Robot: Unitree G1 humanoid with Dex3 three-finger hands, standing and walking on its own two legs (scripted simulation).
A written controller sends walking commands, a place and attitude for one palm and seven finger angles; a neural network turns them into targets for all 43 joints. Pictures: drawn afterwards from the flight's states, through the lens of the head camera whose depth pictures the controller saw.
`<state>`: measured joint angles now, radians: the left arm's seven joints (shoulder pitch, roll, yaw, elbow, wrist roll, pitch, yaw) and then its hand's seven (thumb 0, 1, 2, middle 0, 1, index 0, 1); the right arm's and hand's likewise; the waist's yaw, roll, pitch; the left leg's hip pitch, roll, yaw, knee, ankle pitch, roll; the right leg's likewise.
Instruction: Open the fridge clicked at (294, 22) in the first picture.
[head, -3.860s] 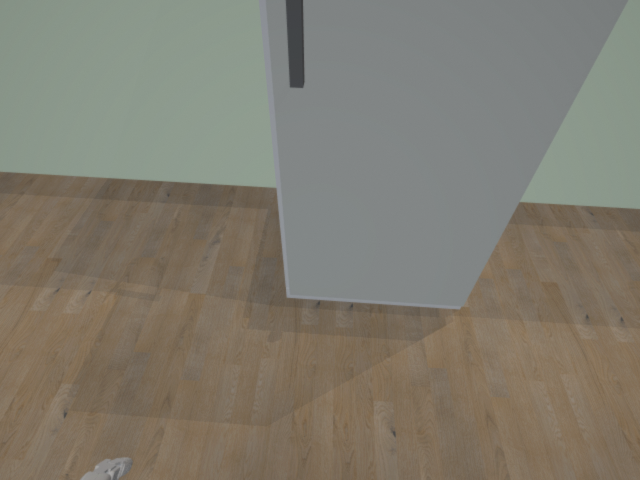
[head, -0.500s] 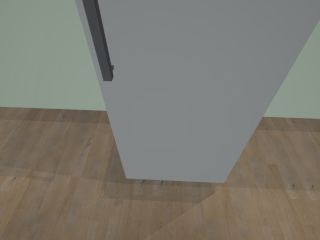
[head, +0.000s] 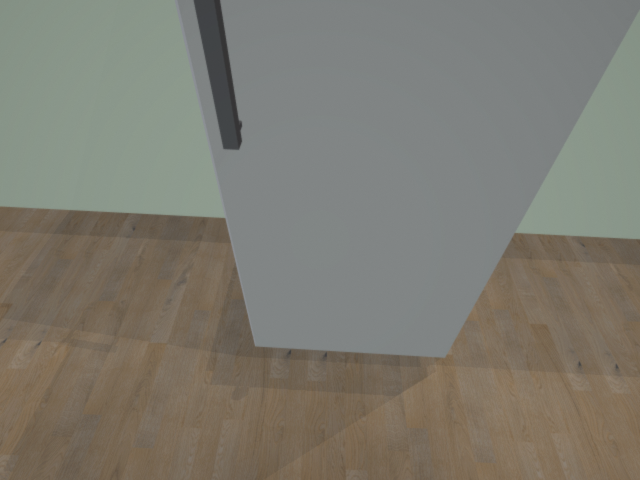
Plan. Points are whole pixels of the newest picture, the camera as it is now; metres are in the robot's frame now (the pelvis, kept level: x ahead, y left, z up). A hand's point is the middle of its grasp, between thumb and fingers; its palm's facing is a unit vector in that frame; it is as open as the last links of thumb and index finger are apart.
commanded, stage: come to a stop and stand still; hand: left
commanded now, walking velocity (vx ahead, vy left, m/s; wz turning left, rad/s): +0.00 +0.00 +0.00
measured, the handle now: (220, 48) +0.59 +0.19 +0.26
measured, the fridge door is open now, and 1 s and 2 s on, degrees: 0 0 0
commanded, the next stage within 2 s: look again from close up in 0.22 s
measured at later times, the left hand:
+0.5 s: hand out of the picture +0.07 +0.23 -0.17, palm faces +0.06 -0.96 -0.28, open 7.4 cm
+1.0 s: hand out of the picture +0.11 +0.25 -0.14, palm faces +0.01 -0.94 -0.34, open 7.4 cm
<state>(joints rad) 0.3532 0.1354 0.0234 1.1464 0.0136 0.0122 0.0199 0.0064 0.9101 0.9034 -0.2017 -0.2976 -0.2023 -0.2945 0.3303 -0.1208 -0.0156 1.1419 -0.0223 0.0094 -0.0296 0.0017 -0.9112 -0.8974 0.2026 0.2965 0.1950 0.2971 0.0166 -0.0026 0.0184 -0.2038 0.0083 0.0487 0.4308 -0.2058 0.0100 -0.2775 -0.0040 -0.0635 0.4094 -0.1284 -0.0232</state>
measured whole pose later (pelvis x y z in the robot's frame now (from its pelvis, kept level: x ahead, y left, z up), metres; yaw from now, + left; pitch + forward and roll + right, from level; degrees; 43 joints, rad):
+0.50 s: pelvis +0.03 +0.01 -0.01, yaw +1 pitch -1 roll +0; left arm 0.30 0.23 0.03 1.00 0.02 -0.01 0.02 0.01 0.91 0.90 -0.20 -0.30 -0.20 -0.29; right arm 0.31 -0.24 -0.04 0.98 -0.03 -0.01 -0.03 0.00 -0.91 -0.90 0.20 0.30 0.20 0.30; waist -0.01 0.02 -0.07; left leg -0.24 -0.02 0.04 0.57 -0.32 0.03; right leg -0.32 -0.03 -0.06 0.57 -0.23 -0.01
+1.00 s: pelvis +0.03 +0.01 +0.00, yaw +1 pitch -2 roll +1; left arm 0.17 0.32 -0.01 1.00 0.01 -0.01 0.00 0.01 0.91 0.90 -0.21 -0.30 -0.21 -0.30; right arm 0.15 -0.33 -0.01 1.01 -0.02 -0.01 0.00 0.00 -0.91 -0.90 0.20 0.30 0.20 0.30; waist 0.00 0.01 0.01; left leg -0.13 -0.02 0.03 0.40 -0.23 0.01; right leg -0.22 -0.02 -0.07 0.43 -0.17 -0.02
